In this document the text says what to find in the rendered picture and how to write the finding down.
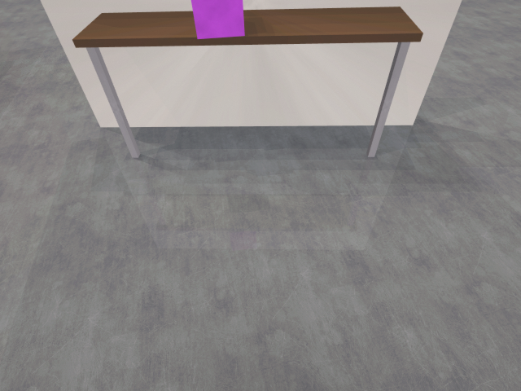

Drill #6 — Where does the table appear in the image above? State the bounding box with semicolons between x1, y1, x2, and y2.
72;7;423;158

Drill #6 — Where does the carton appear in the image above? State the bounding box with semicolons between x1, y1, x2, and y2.
191;0;245;39

